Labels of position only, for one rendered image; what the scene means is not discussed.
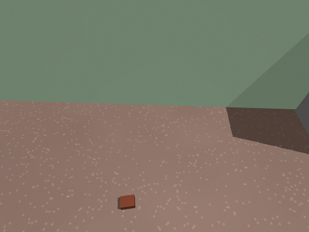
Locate small box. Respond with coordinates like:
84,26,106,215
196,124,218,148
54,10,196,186
120,194,135,210

